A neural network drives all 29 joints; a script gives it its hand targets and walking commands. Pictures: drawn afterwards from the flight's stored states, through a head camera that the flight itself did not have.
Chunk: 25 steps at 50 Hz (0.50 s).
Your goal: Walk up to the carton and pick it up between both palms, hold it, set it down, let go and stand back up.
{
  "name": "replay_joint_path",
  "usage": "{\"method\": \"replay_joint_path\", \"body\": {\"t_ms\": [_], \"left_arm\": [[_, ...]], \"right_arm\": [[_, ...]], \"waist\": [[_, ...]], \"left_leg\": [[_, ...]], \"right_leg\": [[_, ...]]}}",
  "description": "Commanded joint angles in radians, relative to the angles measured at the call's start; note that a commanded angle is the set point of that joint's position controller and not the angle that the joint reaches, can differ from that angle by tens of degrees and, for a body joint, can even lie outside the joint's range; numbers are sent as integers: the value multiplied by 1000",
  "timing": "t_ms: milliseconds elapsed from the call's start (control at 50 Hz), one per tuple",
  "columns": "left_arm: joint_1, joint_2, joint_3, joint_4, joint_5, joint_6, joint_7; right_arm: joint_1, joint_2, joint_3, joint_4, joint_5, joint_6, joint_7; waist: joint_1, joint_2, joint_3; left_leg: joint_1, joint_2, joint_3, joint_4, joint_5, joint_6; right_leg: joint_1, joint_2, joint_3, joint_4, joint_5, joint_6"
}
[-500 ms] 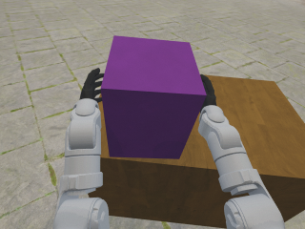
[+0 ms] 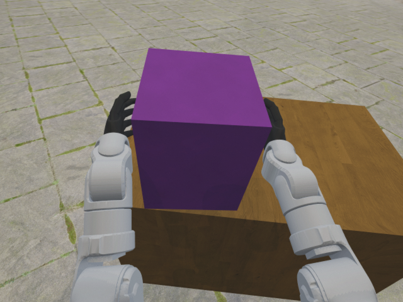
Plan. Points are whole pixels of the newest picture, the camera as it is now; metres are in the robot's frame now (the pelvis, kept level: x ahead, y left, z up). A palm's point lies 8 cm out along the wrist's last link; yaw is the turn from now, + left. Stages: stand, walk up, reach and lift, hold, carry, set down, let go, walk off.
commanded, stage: hold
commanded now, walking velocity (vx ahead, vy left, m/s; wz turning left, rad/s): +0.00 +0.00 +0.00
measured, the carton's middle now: (195, 134) +0.40 +0.01 +0.15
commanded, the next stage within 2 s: none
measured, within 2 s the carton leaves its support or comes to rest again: neither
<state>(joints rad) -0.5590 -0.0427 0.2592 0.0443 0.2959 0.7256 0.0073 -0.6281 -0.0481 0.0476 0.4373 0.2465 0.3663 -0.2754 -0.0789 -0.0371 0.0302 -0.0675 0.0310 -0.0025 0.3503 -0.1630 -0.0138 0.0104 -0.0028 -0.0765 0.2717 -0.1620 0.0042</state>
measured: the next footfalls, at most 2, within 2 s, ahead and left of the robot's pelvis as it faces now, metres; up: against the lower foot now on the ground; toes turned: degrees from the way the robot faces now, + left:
none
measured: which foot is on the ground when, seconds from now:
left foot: down 0.00-1.00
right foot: down 0.00-1.00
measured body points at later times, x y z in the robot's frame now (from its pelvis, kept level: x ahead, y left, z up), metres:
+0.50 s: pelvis +0.00 +0.00 +0.00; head -0.04 +0.02 +0.45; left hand +0.37 +0.16 +0.19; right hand +0.37 -0.14 +0.17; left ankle +0.03 +0.12 -0.75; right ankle +0.00 -0.12 -0.75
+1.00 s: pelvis +0.00 +0.00 +0.00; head -0.04 +0.02 +0.45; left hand +0.37 +0.16 +0.19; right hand +0.37 -0.14 +0.18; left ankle +0.03 +0.12 -0.75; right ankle +0.00 -0.12 -0.75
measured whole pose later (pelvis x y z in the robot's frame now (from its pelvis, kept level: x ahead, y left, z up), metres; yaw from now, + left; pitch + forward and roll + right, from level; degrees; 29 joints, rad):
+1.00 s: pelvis +0.00 +0.00 +0.00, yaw +1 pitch -7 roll -1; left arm -0.57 -0.04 0.26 0.07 0.28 0.71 0.01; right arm -0.63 -0.05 0.05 0.44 0.24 0.36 -0.28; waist -0.08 -0.03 0.03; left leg -0.07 0.03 -0.01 0.36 -0.16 -0.02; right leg 0.01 0.00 -0.09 0.27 -0.15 0.00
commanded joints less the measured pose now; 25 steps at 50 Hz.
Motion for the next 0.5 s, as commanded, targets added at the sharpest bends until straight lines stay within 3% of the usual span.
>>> {"method": "replay_joint_path", "body": {"t_ms": [0,100,200,280,320,400,480], "left_arm": [[-674,-588,-569,-125,-174,-69,-137],[-711,-591,-594,-159,-195,-83,-122],[-684,-594,-562,-71,-176,-67,-127],[-699,-601,-561,-91,-181,-78,-125],[-687,-609,-575,-108,-193,-79,-126],[-699,-583,-573,-111,-176,-75,-129],[-709,-591,-562,-94,-181,-81,-129]], "right_arm": [[-849,605,381,-396,75,-90,108],[-852,616,376,-396,72,-96,117],[-871,603,352,-350,52,-95,126],[-889,617,369,-376,61,-103,122],[-880,616,383,-388,71,-103,117],[-845,606,360,-341,60,-95,118],[-878,626,367,-365,66,-100,120]], "waist": [[-4,82,-481],[-8,89,-515],[1,76,-448],[6,61,-503],[-7,69,-523],[-10,86,-483],[0,74,-491]], "left_leg": [[237,-68,5,16,326,-22],[245,-64,3,24,322,-19],[216,-59,8,-4,248,-14],[229,-62,6,18,319,-12],[252,-63,3,30,348,-19],[241,-61,3,18,310,-18],[214,-65,10,12,294,-8]], "right_leg": [[8,68,-9,-16,227,49],[-14,68,-7,-15,205,43],[-36,65,-12,-30,124,37],[-11,68,-7,-19,204,44],[2,71,-6,-15,224,44],[-20,64,-4,-21,198,43],[5,60,-2,-17,207,47]]}}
